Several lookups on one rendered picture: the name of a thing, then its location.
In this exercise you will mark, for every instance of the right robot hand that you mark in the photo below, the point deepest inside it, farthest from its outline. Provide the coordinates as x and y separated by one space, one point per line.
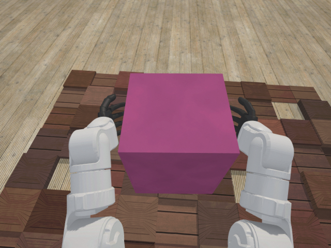
245 116

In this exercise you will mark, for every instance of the right robot forearm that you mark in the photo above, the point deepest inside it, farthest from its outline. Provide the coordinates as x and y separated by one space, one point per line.
269 162

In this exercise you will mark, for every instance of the carton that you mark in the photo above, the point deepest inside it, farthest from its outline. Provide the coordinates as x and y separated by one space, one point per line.
178 135

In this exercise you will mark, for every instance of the right robot upper arm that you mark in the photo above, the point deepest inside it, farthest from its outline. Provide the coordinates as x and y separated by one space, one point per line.
251 234

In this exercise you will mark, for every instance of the left robot hand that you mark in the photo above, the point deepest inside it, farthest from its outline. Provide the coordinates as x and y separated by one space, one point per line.
106 110

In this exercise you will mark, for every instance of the left robot upper arm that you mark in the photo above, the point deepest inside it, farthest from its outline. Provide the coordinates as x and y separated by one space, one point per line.
100 232

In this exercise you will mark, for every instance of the left robot forearm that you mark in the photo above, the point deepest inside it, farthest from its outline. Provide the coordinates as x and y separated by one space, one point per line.
89 156

